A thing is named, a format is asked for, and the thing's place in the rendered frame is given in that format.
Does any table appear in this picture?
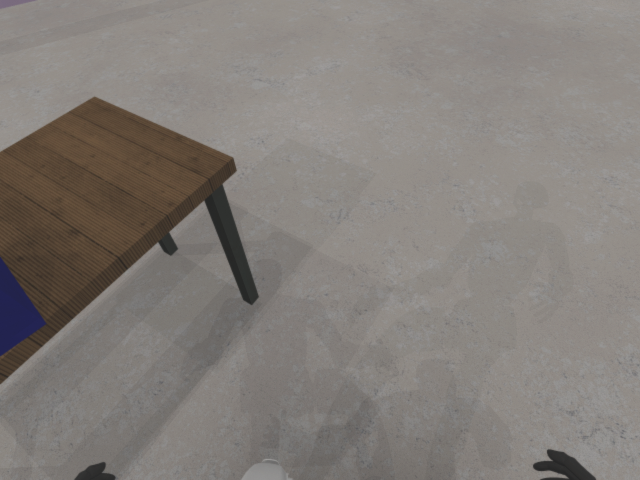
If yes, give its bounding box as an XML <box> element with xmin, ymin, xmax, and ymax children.
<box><xmin>0</xmin><ymin>97</ymin><xmax>259</xmax><ymax>384</ymax></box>

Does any robot right hand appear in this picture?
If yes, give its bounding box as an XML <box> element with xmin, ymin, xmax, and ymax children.
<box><xmin>533</xmin><ymin>449</ymin><xmax>596</xmax><ymax>480</ymax></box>

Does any carton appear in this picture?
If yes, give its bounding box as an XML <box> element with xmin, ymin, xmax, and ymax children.
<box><xmin>0</xmin><ymin>257</ymin><xmax>46</xmax><ymax>356</ymax></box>

